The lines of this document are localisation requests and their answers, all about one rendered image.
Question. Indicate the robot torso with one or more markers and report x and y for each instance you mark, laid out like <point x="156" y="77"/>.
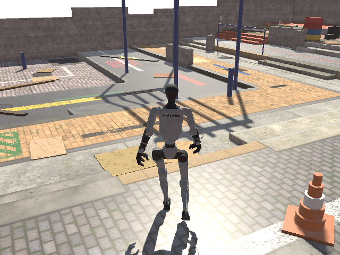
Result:
<point x="170" y="127"/>

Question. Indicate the left robot upper arm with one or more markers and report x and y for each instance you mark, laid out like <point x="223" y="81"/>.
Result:
<point x="151" y="120"/>

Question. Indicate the right robot foot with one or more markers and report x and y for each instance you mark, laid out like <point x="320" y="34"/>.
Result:
<point x="185" y="215"/>

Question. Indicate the right robot hand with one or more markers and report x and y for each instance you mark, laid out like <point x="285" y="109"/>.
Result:
<point x="193" y="146"/>

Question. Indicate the right robot forearm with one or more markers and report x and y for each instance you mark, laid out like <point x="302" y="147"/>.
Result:
<point x="196" y="138"/>

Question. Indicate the right robot upper arm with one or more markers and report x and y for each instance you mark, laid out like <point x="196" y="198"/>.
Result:
<point x="190" y="120"/>

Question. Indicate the left robot hand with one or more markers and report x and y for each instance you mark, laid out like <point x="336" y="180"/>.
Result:
<point x="139" y="158"/>

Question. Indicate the left robot forearm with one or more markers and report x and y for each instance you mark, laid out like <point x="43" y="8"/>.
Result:
<point x="144" y="142"/>

